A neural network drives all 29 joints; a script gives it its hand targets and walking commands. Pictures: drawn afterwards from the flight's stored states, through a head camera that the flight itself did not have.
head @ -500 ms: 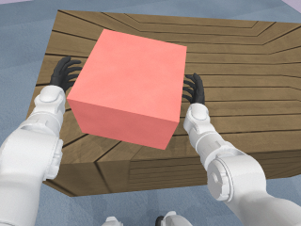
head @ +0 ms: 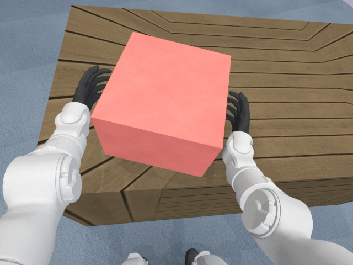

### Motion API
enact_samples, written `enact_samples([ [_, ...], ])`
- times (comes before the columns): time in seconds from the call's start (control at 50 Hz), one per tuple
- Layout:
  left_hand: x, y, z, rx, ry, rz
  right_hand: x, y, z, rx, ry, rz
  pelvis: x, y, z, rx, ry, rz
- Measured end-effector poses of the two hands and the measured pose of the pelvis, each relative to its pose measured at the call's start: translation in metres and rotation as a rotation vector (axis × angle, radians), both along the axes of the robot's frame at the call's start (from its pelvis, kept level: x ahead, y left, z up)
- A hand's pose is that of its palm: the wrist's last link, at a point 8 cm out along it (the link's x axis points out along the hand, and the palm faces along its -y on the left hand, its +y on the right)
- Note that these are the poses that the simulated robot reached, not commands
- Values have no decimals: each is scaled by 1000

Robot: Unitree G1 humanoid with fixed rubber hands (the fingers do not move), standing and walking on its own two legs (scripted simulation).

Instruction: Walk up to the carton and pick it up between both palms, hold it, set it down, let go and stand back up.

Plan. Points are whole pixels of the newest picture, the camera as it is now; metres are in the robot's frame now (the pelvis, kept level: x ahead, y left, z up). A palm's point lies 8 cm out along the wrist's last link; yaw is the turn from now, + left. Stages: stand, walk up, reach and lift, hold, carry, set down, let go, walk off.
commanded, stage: reach and lift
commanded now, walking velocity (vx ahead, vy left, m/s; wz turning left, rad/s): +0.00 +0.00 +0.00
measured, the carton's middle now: (167, 105) +0.50 -0.01 -0.01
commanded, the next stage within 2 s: none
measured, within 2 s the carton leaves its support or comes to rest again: leaves its support in 0.84 s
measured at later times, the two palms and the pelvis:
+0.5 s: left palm (89, 100) +0.47 +0.18 +0.05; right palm (243, 130) +0.40 -0.18 +0.03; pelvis +0.00 +0.00 +0.01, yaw +0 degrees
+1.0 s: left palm (101, 102) +0.45 +0.15 +0.06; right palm (258, 135) +0.38 -0.21 +0.04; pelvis +0.00 -0.02 +0.02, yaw +1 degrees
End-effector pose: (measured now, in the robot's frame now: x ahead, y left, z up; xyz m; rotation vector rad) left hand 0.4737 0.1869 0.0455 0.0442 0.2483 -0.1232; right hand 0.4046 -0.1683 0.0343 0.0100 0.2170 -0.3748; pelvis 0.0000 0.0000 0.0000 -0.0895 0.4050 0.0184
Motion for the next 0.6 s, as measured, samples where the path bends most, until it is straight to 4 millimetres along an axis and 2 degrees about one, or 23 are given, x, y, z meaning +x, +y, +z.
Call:
enact_samples([
  [0.24,5,-1,1,23,-10,-18,-1,0,-1,-4,-19,-4,4,5,5,-6,11,1],
  [0.6,-5,-17,3,62,-14,-25,-10,-17,-1,13,-18,3,3,-8,12,8,2,0],
])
